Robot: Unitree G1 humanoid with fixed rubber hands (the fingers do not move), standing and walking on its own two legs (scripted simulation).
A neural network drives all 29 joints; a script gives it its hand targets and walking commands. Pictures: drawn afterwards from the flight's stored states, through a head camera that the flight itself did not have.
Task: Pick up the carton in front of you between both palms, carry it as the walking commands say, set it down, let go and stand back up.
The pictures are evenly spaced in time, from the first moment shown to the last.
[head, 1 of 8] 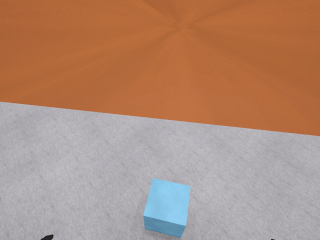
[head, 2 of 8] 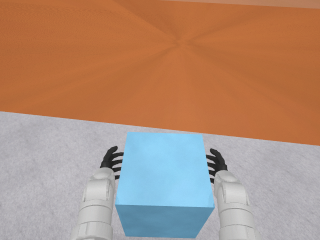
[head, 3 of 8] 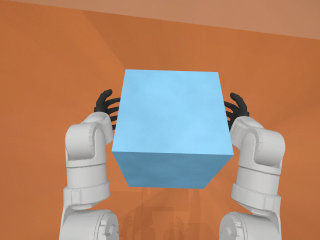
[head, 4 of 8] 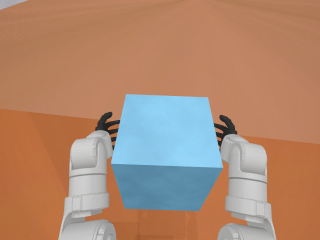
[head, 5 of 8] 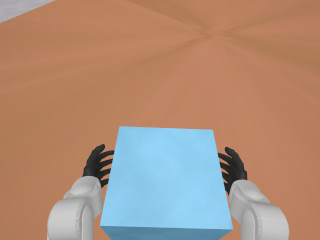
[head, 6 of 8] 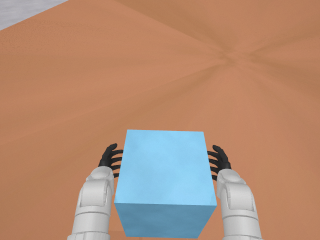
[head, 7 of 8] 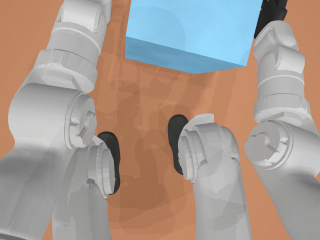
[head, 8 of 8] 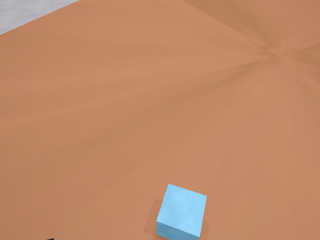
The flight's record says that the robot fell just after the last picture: no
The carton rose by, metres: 1.17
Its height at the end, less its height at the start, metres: +0.44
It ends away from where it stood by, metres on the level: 6.65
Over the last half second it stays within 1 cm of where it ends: yes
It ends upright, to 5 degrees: yes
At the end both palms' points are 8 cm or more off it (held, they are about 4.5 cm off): yes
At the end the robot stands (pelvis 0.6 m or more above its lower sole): yes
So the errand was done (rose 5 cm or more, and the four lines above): yes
